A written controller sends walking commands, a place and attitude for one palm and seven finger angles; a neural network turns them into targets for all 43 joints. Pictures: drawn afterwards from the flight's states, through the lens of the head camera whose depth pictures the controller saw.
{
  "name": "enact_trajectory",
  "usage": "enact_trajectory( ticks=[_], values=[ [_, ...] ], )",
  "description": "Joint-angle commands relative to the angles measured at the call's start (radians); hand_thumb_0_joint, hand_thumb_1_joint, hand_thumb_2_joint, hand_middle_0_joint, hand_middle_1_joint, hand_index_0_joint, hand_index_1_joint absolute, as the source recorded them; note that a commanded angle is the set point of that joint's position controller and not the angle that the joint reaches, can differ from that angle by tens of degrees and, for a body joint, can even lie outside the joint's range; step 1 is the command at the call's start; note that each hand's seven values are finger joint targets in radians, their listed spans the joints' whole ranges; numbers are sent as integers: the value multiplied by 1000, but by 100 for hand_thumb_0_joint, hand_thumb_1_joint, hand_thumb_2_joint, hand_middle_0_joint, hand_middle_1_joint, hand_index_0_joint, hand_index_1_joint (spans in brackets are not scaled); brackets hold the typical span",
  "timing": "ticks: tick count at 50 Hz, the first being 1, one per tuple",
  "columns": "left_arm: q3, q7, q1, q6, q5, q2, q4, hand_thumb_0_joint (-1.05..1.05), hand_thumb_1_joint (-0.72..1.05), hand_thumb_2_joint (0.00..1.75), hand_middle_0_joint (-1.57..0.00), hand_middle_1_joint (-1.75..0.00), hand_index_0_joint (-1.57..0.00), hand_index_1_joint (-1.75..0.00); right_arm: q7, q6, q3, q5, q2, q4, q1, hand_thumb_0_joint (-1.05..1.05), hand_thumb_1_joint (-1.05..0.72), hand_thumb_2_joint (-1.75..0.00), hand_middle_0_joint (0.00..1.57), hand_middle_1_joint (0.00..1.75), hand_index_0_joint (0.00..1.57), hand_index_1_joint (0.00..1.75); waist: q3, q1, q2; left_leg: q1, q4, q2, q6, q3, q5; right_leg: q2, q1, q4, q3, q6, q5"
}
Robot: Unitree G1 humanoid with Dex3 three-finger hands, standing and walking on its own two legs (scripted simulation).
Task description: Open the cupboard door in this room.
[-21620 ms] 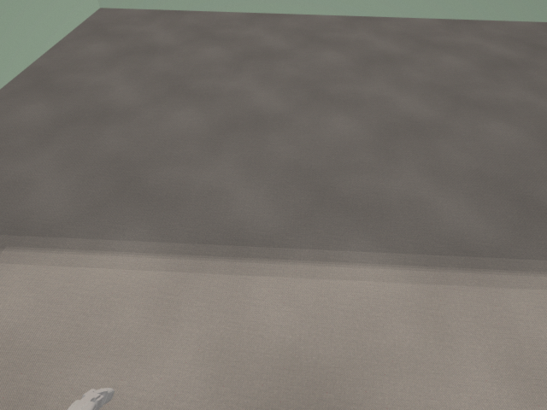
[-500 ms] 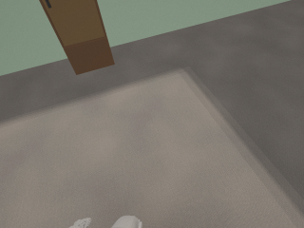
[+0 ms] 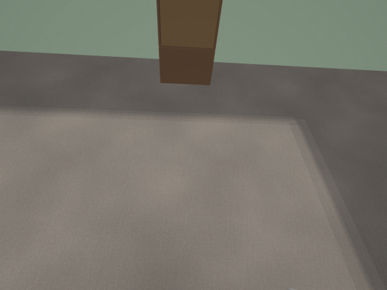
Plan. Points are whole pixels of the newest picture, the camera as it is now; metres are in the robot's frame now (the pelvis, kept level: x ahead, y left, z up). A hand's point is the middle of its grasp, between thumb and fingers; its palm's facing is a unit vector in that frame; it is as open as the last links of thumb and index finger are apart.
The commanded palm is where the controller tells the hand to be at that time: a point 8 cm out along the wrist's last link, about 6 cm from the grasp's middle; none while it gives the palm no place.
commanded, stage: turn or walk to find it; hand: left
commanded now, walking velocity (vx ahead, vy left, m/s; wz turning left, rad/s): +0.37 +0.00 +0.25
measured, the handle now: out of the picture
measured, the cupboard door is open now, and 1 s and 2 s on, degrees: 0 0 0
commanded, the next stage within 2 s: stand and wait in 1.30 s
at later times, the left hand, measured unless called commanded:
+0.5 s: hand (151, 223) +0.30 +0.14 -0.16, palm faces +0.11 -0.97 -0.22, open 7.3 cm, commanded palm none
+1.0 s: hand (145, 222) +0.31 +0.16 -0.18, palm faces +0.28 -0.95 -0.10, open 7.3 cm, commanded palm none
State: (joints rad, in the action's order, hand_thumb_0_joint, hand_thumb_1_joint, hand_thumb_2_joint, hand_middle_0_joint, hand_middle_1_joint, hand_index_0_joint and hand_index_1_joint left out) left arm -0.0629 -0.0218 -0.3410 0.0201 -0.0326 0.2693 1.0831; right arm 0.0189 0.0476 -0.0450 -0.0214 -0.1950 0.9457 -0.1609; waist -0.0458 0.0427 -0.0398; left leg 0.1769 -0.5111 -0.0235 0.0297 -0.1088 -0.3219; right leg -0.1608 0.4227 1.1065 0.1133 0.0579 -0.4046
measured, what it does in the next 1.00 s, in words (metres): walks ahead: right foot, then left foot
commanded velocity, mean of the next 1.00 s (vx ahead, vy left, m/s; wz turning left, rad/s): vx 0.38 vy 0.00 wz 0.11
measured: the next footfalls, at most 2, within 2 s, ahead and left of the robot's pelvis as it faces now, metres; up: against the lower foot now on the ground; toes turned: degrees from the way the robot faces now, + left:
right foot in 0.36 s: +0.34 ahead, -0.12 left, +0.00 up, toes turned -3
left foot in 0.90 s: +0.50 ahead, +0.14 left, +0.00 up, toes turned +20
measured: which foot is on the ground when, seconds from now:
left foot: down 0.00-0.38, up 0.40-0.88, down 0.90-1.00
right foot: up 0.00-0.34, down 0.36-0.92, up 0.94-1.00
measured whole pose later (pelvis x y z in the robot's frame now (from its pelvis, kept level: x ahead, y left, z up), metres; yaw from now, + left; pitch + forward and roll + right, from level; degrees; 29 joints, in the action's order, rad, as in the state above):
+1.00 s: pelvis +0.43 +0.04 -0.01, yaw +10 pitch -2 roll -1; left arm -0.02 -0.01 -0.42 -0.03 -0.02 0.12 1.18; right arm 0.02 0.08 -0.04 -0.03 -0.14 0.99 -0.08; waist -0.10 0.07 -0.03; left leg 0.33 -0.61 -0.05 0.07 -0.18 -0.26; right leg -0.10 0.25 1.06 0.11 0.00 -0.49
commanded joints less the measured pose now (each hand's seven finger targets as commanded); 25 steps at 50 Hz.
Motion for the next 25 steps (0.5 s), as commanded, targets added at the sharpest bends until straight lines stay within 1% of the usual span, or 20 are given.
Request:
enact_trajectory(
  ticks=[1, 2, 5, 8, 9, 10, 12, 13, 14, 15, 16, 17, 18, 19, 20, 21, 22, 23, 24, 25],
  values=[
    [-1, -8, 75, -45, 3, 23, -102, 0, 90, 90, -20, -30, -20, -30, -24, 23, -29, 8, -154, 27, -143, 0, -90, -90, 20, 30, 20, 30, -41, -48, 150, -104, 313, -218, 104, 224, 288, -10, 221, 41, -40, 18, 157],
    [2, -7, 78, -43, 2, 21, -104, 0, 90, 90, -20, -30, -20, -30, -25, 27, -29, 12, -148, 36, -156, 0, -90, -90, 20, 30, 20, 30, -30, -45, 144, -134, 311, -211, 111, 214, 345, -6, 242, 33, -38, 24, 174],
    [2, -5, 143, -41, 4, 16, -130, 0, 90, 90, -20, -30, -20, -30, -30, 34, -33, 14, -124, 67, -204, 0, -90, -90, 20, 30, 20, 30, -56, -47, 133, -172, 320, -209, 125, 203, 446, -7, 303, -9, -40, 33, 222],
    [8, -7, 251, -44, 11, 6, -173, 0, 90, 90, -20, -30, -20, -30, -37, 37, -33, 11, -120, 91, -240, 0, -90, -90, 20, 30, 20, 30, -91, -70, 133, -186, 315, -224, 144, 214, 470, -13, 319, -142, -45, 28, 242],
    [10, -9, 289, -47, 13, 3, -187, 0, 90, 90, -20, -30, -20, -30, -38, 38, -32, 8, -117, 102, -257, 0, -90, -90, 20, 30, 20, 30, -104, -79, 135, -184, 317, -221, 143, 216, 474, -7, 311, -190, -39, 23, 253],
    [11, -12, 317, -50, 16, -6, -201, 0, 90, 90, -20, -30, -20, -30, -41, 39, -32, 6, -118, 108, -261, 0, -90, -90, 20, 30, 20, 30, -113, -80, 142, -178, 309, -222, 140, 210, 490, -4, 289, -259, -41, 14, 256],
    [15, -13, 344, -58, 19, -16, -211, 0, 90, 90, -20, -30, -20, -30, -43, 39, -32, 2, -123, 123, -274, 0, -90, -90, 20, 30, 20, 30, -94, -88, 163, -185, 276, -210, 131, 199, 567, 27, 194, -389, -11, -8, 245],
    [13, -12, 333, -62, 20, -16, -208, 0, 90, 90, -20, -30, -20, -30, -44, 37, -34, 0, -130, 131, -277, 0, -90, -90, 20, 30, 20, 30, -77, -85, 170, -186, 247, -212, 125, 196, 627, 46, 129, -425, 3, -22, 228],
    [10, -9, 294, -64, 20, -5, -198, 0, 90, 90, -20, -30, -20, -30, -43, 35, -37, 1, -139, 136, -272, 0, -90, -90, 20, 30, 20, 30, -60, -61, 165, -182, 200, -216, 121, 197, 719, 67, 58, -443, 15, -37, 211],
    [4, -7, 211, -69, 18, 7, -177, 0, 90, 90, -20, -30, -20, -30, -45, 35, -40, 3, -148, 140, -263, 0, -90, -90, 20, 30, 20, 30, -26, -19, 143, -170, 109, -210, 110, 185, 802, 85, -46, -477, 16, -50, 225],
    [-4, -4, 72, -79, 14, 26, -132, 0, 90, 90, -20, -30, -20, -30, -45, 33, -42, 5, -156, 140, -258, 0, -90, -90, 20, 30, 20, 30, 48, 40, 111, -137, -46, -175, 82, 166, 809, 110, -222, -540, 31, -60, 277],
    [-21, 2, -92, -93, 4, 81, -76, 0, 90, 90, -20, -30, -20, -30, -37, 34, -42, 11, -140, 141, -263, 0, -90, -90, 20, 30, 20, 30, 143, 105, 22, 12, -280, -115, 47, 137, 642, 57, -495, -569, -31, -81, 312],
    [-52, 18, -223, -99, -7, 195, -33, 0, 90, 90, -20, -30, -20, -30, -28, 33, -31, 23, -71, 121, -324, 0, -90, -90, 20, 30, 20, 30, 286, 127, -262, 274, -632, 51, 4, 83, 23, -246, -729, -646, -437, -167, 367],
    [-51, 24, -212, -95, 17, 228, -28, 0, 90, 90, -20, -30, -20, -30, -32, 24, -25, 27, -66, 95, -312, 0, -90, -90, 20, 30, 20, 30, 279, 90, -243, 359, -842, 67, 13, 167, -237, -364, -669, -782, -635, -226, 372],
    [-51, 25, -85, -93, 22, 181, -51, 0, 90, 90, -20, -30, -20, -30, -30, 17, -29, 27, -73, 116, -296, 0, -90, -90, 20, 30, 20, 30, 192, 56, -162, 359, -911, -9, 26, 209, -143, -340, -535, -832, -572, -223, 103],
    [-36, 24, 0, -93, 21, 125, -75, 0, 90, 90, -20, -30, -20, -30, -20, 11, -31, 19, -52, 106, -208, 0, -90, -90, 20, 30, 20, 30, 52, 51, -68, 404, -921, -47, 22, 176, -59, -295, -371, -878, -513, -206, -29],
    [-21, 26, 62, -94, 20, 83, -86, 0, 90, 90, -20, -30, -20, -30, -16, 4, -31, 10, -33, 98, -188, 0, -90, -90, 20, 30, 20, 30, 0, 4, -10, 393, -878, -78, 20, 184, 2, -257, -246, -881, -418, -177, -49],
    [-9, 26, 100, -97, 18, 44, -90, 0, 90, 90, -20, -30, -20, -30, -14, -10, -27, 2, -18, 103, -198, 0, -90, -90, 20, 30, 20, 30, -23, -23, -27, 355, -844, -89, 10, 174, 41, -223, -154, -900, -333, -156, -36],
    [-5, 28, 122, -100, 15, 24, -86, 0, 90, 90, -20, -30, -20, -30, -12, -21, -28, -2, 0, 117, -231, 0, -90, -90, 20, 30, 20, 30, -16, -51, -42, 328, -820, -93, -1, 167, 67, -197, -122, -915, -258, -143, -21],
    [-2, 28, 120, -101, 12, 9, -82, 0, 90, 90, -20, -30, -20, -30, -10, -32, -27, -6, 5, 120, -250, 0, -90, -90, 20, 30, 20, 30, -6, -66, -56, 318, -785, -94, -15, 149, 82, -173, -95, -921, -194, -130, -4]
  ],
)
